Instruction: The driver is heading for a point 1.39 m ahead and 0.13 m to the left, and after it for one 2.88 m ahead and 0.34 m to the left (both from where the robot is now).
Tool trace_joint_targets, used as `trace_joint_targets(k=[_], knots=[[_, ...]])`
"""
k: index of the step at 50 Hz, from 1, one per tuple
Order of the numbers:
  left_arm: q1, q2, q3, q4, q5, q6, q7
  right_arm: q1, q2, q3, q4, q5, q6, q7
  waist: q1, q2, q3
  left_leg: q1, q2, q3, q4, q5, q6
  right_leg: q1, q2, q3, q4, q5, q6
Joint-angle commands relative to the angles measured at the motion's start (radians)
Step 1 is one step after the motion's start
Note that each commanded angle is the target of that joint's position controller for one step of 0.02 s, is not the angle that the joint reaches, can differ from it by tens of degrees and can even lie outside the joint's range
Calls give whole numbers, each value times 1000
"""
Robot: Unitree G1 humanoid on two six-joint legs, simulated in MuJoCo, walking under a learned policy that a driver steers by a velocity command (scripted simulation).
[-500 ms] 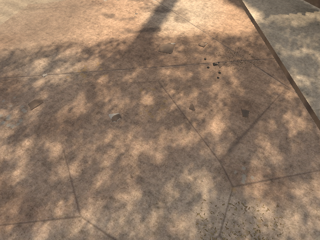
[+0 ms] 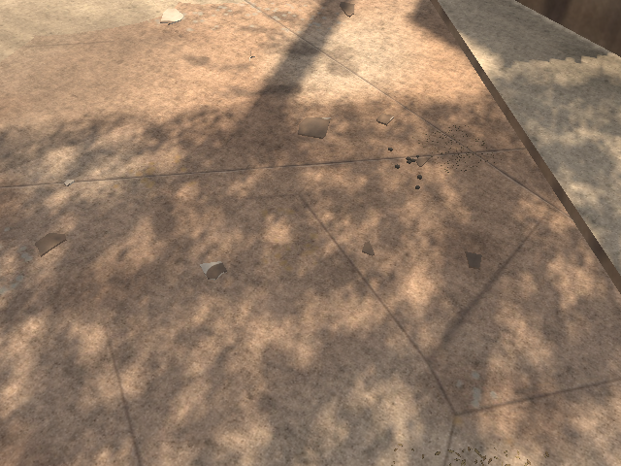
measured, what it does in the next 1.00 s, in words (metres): walks ahead: right foot, then left foot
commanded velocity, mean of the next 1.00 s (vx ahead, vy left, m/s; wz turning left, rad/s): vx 0.48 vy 0.00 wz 0.00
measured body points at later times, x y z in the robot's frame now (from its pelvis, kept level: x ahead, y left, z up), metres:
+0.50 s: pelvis +0.27 -0.06 -0.01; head +0.30 -0.06 +0.44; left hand +0.38 +0.20 -0.13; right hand +0.30 -0.32 -0.15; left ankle +0.17 +0.09 -0.64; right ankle +0.34 -0.14 -0.74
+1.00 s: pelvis +0.55 +0.01 -0.01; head +0.59 +0.02 +0.44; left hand +0.55 +0.28 -0.16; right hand +0.71 -0.25 -0.12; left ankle +0.64 +0.10 -0.74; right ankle +0.39 -0.13 -0.65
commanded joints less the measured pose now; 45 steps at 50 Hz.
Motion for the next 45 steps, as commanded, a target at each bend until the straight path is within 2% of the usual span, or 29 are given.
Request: trace_joint_targets(k=[1,3,5,7,10,12,14,15,16,17,18,19,20,21,22,23,24,26,29,32,35,38,40,43,44,45], knots=[[-86,84,28,-88,9,-21,-11,78,-63,9,-20,-10,12,5,-4,76,109,203,271,-287,-270,291,121,-385,-111,12,24,124,-16],[-116,49,23,-99,13,-6,-19,124,-78,12,-10,-13,25,-7,-4,88,108,178,243,-214,-284,389,122,-382,-114,-29,-30,167,13],[-221,32,14,-147,17,0,-19,126,-113,9,-19,-17,31,-21,-13,77,138,128,239,-180,-315,419,132,-392,-112,-48,-164,233,42],[-339,19,1,-193,18,-3,-21,117,-132,9,-34,-19,35,-32,-34,78,162,59,213,-136,-341,400,123,-327,-87,-72,-356,328,54],[-438,35,-4,-231,11,-5,-33,166,-157,0,-29,-6,32,-37,-53,97,175,60,232,-120,-367,363,125,-241,-51,-93,-511,405,48],[-474,52,-3,-255,6,-8,-43,176,-156,-4,-23,5,33,-38,-41,97,185,134,264,-114,-348,405,118,-243,-47,-74,-572,405,22],[-457,82,7,-262,8,-14,-52,160,-167,-11,-28,3,39,-39,-4,104,146,221,286,-98,-270,591,97,-191,-26,-75,-610,364,-10],[-410,106,19,-253,9,-16,-52,148,-181,-17,-34,-2,45,-39,29,125,94,255,290,-90,-195,772,85,-115,2,-90,-603,331,-27],[-307,141,37,-227,8,-15,-49,134,-190,-21,-40,-10,54,-37,88,146,14,265,278,-73,-60,948,72,20,36,-110,-592,299,-50],[-133,181,60,-176,5,-10,-42,115,-182,-16,-52,-16,62,-35,173,147,-87,188,236,-44,150,989,44,250,45,-112,-598,305,-79],[46,256,78,-138,19,-3,-30,119,-146,0,-81,-30,61,-31,221,38,-230,-63,176,-19,478,664,18,576,-155,123,-574,260,-144],[101,296,81,-113,40,-2,-41,274,24,42,-76,-14,37,-16,120,-254,-408,-408,-29,-80,836,-189,-33,862,-400,666,-739,1,-316],[66,199,55,-113,32,-4,-43,193,-88,18,-75,15,7,-9,153,-167,-341,-510,9,-201,956,-242,-6,798,-365,750,-851,-81,-272],[-38,163,43,-125,26,-7,-40,76,-146,1,-119,40,-8,-8,126,-131,-159,-582,61,-162,966,-164,7,638,-339,573,-868,-15,-221],[-134,141,34,-146,28,-12,-43,11,-156,-2,-137,36,-14,-17,90,-17,-83,-534,117,-141,914,-60,9,462,-305,436,-896,124,-194],[-184,122,29,-152,39,-17,-48,-9,-151,-11,-139,21,-8,-26,53,15,-38,-480,152,-128,856,-4,5,329,-267,336,-920,228,-176],[-204,98,21,-146,49,-22,-52,22,-132,-15,-134,14,7,-28,13,-8,-32,-414,181,-135,821,25,5,253,-232,264,-950,260,-168],[-184,93,19,-122,42,-25,-55,51,-91,-14,-131,11,33,-32,-12,-36,-8,-378,198,-121,756,32,-4,176,-207,193,-1000,275,-181],[-133,139,28,-96,43,-26,-34,-61,-110,-23,-177,-1,47,-38,-3,-30,53,-479,218,-106,621,136,-37,150,-202,139,-1051,275,-193],[-76,157,31,-81,38,-15,-14,-181,-109,-25,-216,-7,40,-33,30,-21,70,-552,212,-95,429,302,-54,209,-190,100,-1058,299,-172],[-22,171,32,-66,29,-7,-6,-293,-91,-16,-245,-3,30,-22,69,-24,80,-515,172,-56,246,418,-56,243,-169,46,-1052,314,-143],[38,178,34,-41,21,3,-4,-383,-90,-9,-276,6,25,-6,102,-26,98,-517,150,-43,154,411,-54,326,-194,40,-1023,310,-140],[62,182,37,-27,20,14,-2,-423,-97,-7,-300,10,20,7,106,-29,107,-537,142,-49,111,357,-38,403,-229,49,-983,330,-134],[41,202,46,-27,18,30,3,-383,-134,-18,-308,12,10,21,60,-57,73,-443,112,-33,67,245,1,471,-262,58,-895,479,-107],[14,208,47,-34,19,36,3,-305,-159,-31,-290,11,7,20,9,-66,25,-322,79,-3,49,228,21,466,-242,35,-803,647,-90],[3,186,39,-42,25,41,3,-141,-205,-57,-239,9,7,14,-65,-50,-77,-100,54,15,45,241,50,415,-185,-8,-612,755,-63]])
Velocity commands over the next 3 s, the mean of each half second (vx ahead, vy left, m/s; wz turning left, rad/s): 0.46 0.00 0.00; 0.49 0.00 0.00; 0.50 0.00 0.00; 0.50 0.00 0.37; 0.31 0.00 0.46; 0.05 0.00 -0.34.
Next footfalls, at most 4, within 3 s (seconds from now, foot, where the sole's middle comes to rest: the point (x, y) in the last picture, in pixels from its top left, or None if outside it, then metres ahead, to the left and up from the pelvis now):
0.34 right None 0.38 -0.14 -0.78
0.92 left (264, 402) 0.68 0.10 -0.78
1.48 right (358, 292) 0.99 -0.14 -0.78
2.04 left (262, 218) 1.26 0.13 -0.78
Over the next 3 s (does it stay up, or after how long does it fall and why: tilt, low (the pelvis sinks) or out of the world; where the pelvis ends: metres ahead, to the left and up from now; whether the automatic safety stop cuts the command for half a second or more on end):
stays up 1.37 0.10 0.00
